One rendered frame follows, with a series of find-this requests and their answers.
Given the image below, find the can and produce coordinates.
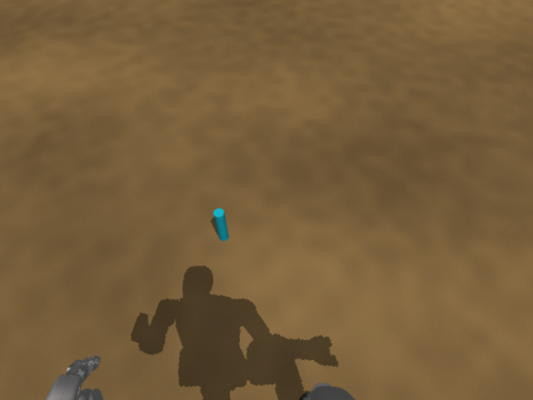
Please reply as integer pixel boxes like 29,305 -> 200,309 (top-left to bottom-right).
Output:
213,208 -> 229,241

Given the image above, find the left robot hand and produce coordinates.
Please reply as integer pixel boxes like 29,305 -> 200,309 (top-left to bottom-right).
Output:
46,356 -> 103,400

